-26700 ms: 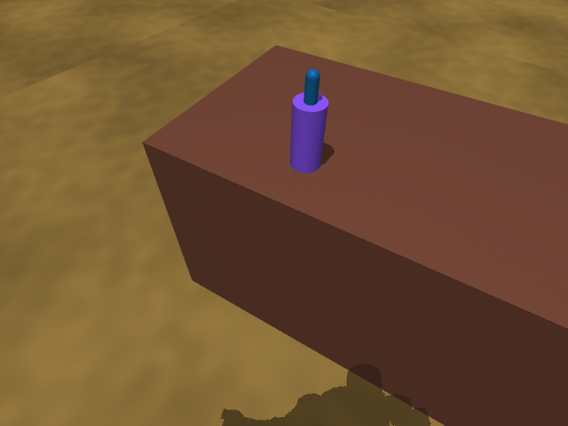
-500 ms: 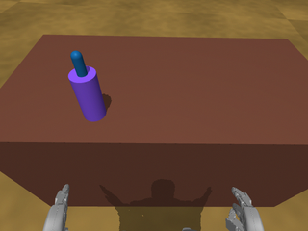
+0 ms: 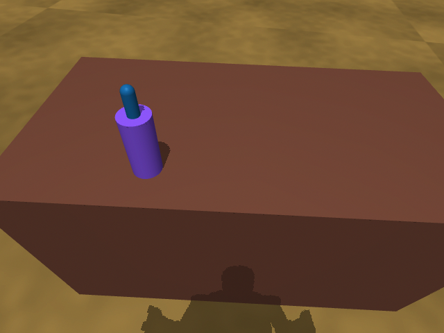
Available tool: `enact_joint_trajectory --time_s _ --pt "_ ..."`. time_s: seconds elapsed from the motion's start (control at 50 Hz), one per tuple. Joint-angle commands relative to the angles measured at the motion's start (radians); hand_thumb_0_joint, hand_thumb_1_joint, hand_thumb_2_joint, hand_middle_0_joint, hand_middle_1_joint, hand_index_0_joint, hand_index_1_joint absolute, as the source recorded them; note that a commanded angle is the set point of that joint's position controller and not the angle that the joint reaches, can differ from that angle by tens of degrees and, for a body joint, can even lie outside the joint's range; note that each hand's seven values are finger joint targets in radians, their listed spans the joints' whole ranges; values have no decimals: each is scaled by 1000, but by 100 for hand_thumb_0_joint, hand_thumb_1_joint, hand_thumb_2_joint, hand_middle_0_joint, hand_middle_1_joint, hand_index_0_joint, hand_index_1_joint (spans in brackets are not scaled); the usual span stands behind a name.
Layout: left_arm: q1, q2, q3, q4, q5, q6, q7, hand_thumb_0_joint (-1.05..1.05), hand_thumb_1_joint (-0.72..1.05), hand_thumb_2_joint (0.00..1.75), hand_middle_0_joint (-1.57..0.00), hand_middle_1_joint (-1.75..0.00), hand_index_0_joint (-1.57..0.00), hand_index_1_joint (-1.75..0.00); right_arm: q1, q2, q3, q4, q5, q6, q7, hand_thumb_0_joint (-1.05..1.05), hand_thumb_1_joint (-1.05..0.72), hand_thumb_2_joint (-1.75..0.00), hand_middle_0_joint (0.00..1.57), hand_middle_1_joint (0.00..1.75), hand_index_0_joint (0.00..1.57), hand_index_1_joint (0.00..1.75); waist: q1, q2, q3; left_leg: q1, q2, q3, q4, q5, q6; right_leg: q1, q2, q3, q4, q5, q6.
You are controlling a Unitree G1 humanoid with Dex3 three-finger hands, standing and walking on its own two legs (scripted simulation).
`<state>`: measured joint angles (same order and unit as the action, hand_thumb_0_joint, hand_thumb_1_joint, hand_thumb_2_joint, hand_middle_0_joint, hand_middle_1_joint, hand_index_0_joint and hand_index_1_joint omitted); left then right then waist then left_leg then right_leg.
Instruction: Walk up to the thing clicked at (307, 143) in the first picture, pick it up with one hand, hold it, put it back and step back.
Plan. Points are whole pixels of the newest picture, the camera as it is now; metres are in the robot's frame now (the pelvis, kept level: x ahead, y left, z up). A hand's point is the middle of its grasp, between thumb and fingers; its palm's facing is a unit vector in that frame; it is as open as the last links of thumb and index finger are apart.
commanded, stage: stand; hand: left
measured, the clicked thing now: (138, 132) +0.50 +0.20 +0.07
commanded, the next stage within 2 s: none
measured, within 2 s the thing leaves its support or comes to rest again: neither
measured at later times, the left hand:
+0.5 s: hand out of the picture +0.05 +0.25 -0.12, palm faces +0.01 -0.94 -0.35, open 7.6 cm
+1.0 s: hand out of the picture +0.07 +0.25 -0.12, palm faces +0.01 -0.94 -0.34, open 7.4 cm
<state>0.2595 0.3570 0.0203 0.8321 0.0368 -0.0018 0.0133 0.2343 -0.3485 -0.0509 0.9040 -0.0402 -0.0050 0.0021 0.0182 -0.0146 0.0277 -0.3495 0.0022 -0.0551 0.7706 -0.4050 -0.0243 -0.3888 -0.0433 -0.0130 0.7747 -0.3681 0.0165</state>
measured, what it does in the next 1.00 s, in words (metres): stands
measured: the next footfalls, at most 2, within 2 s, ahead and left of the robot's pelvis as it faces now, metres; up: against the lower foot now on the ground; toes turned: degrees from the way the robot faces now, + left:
none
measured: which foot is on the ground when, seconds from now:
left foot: down 0.00-1.00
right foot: down 0.00-1.00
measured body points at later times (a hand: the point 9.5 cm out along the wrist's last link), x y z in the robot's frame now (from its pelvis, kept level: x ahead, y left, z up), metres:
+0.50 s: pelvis -0.01 +0.00 +0.03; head +0.00 -0.01 +0.48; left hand +0.05 +0.30 -0.10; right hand +0.06 -0.30 -0.11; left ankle +0.01 +0.14 -0.71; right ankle +0.03 -0.13 -0.71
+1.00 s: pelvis +0.00 +0.00 +0.04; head +0.01 -0.01 +0.49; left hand +0.07 +0.30 -0.10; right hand +0.07 -0.30 -0.10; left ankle +0.01 +0.14 -0.71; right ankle +0.03 -0.13 -0.71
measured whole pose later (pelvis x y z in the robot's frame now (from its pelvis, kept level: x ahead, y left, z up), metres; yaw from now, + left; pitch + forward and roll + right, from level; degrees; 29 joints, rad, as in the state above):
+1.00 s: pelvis +0.00 +0.00 +0.04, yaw +0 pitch -3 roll +0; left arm 0.10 0.33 0.01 1.17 0.01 -0.01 0.00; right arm 0.13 -0.34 -0.01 1.14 -0.01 -0.01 0.00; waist 0.01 0.01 0.07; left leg -0.11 0.01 -0.06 0.35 -0.19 -0.03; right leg -0.15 -0.04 -0.03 0.37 -0.17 0.02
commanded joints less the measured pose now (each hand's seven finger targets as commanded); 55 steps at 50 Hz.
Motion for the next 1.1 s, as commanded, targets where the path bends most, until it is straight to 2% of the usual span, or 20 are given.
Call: enact_joint_trajectory --time_s 0.0,0.02,0.04,0.06,0.12,0.18,0.2,0.26,0.32,0.38,0.46,0.66,0.8,0.92,1.06,1.08 --pt "-51 167 41 -16 -6 -43 14 0 9 69 -20 -30 -20 -30 -67 -177 -35 -42 2 -27 -11 0 -90 -90 20 30 20 30 8 54 -47 -13 63 -105 -226 147 88 114 -43 79 -196 140 -79" --pt "-52 178 41 4 -7 -45 14 0 17 77 -20 -30 -20 -30 -57 -172 -33 -29 6 -25 -12 0 -90 -90 20 30 20 30 -1 27 -65 16 55 -86 -210 167 84 133 -62 97 -221 167 -82" --pt "-66 189 42 22 -7 -43 14 0 25 85 -20 -30 -20 -30 -41 -170 -28 -12 6 -22 -14 0 -90 -90 20 30 20 30 -12 0 -40 20 49 -80 -228 146 77 118 -67 111 -247 130 -83" --pt "-65 189 38 37 -8 -43 14 0 33 90 -20 -30 -20 -30 -49 -175 -27 0 6 -21 -14 0 -90 -90 20 30 20 30 -10 10 -31 38 51 -81 -237 137 77 114 -68 111 -269 124 -81" --pt "-83 191 34 82 -14 -39 13 0 57 90 -20 -30 -20 -30 -45 -177 -20 35 8 -20 -14 0 -90 -90 20 30 20 30 -14 24 -3 45 64 -99 -307 120 73 133 -65 99 -307 95 -68" --pt "-87 187 28 125 -18 -40 12 0 81 90 -20 -30 -20 -30 -61 -181 -14 63 12 -24 -14 0 -90 -90 20 30 20 30 -7 26 -12 75 77 -102 -339 172 65 182 -67 91 -327 151 -60" --pt "-90 188 27 137 -17 -41 11 0 89 90 -20 -30 -20 -30 -61 -180 -11 72 13 -23 -13 0 -90 -90 20 30 20 30 -8 24 -3 73 73 -98 -352 148 62 187 -69 93 -351 133 -55" --pt "-118 190 23 165 -18 -41 10 0 90 90 -20 -30 -20 -30 -57 -172 -5 93 16 -21 -13 0 -90 -90 20 30 20 30 -18 6 14 84 74 -92 -393 150 58 201 -75 98 -397 110 -50" --pt "-124 187 22 194 -19 -42 8 0 90 90 -20 -30 -20 -30 -81 -181 -6 114 19 -21 -12 0 -90 -90 20 30 20 30 -8 19 17 109 80 -92 -410 151 55 215 -76 93 -421 98 -44" --pt "-140 193 23 214 -19 -41 7 0 90 90 -20 -30 -20 -30 -77 -174 -5 129 21 -20 -12 0 -90 -90 20 30 20 30 -11 9 13 112 79 -83 -430 158 49 230 -83 98 -447 81 -41" --pt "-154 186 20 234 -21 -44 6 0 90 90 -20 -30 -20 -30 -86 -172 -4 146 22 -21 -10 0 -90 -90 20 30 20 30 -11 4 -8 148 84 -76 -436 216 46 250 -85 93 -466 124 -36" --pt "-177 189 22 269 -23 -39 4 0 90 90 -20 -30 -20 -30 -112 -186 2 172 23 -22 -13 0 -90 -90 20 30 20 30 -6 23 -19 175 98 -73 -475 272 42 285 -83 74 -469 208 -28" --pt "-186 191 23 281 -24 -33 1 0 90 90 -20 -30 -20 -30 -120 -193 4 178 24 -17 -13 0 -90 -90 20 30 20 30 -6 22 4 162 98 -70 -490 210 42 270 -78 75 -485 149 -28" --pt "-194 190 26 281 -23 -36 0 0 90 90 -20 -30 -20 -30 -127 -199 6 177 22 -23 -14 0 -90 -90 20 30 20 30 -9 27 -35 191 108 -66 -488 305 41 302 -89 75 -470 259 -28" --pt "-190 186 26 285 -26 -35 0 0 90 90 -20 -30 -20 -30 -132 -199 7 180 27 -22 -17 0 -90 -90 20 30 20 30 -8 13 -65 223 112 -58 -476 382 42 331 -91 63 -466 348 -24" --pt "-193 187 26 286 -27 -35 1 0 90 90 -20 -30 -20 -30 -131 -195 9 181 27 -22 -16 0 -90 -90 20 30 20 30 -9 5 -49 218 107 -59 -483 374 38 322 -86 59 -469 331 -22"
